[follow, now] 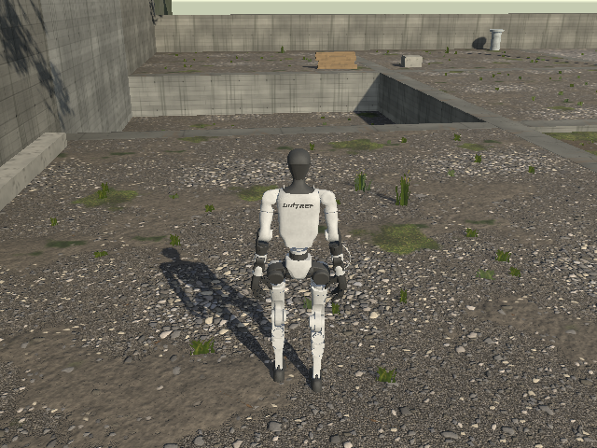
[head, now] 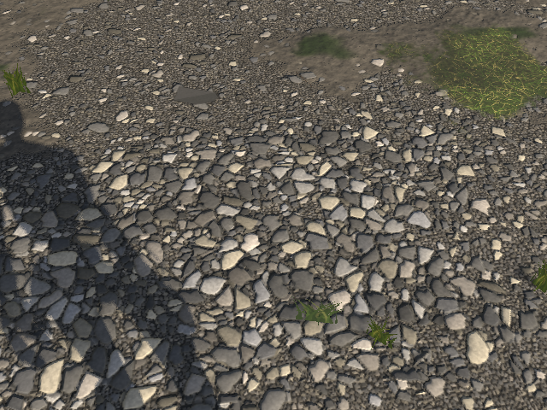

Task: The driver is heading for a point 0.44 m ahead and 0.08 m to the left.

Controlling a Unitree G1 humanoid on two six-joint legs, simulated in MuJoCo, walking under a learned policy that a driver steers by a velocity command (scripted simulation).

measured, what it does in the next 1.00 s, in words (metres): stands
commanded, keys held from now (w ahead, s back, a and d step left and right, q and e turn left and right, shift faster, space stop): no key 1.00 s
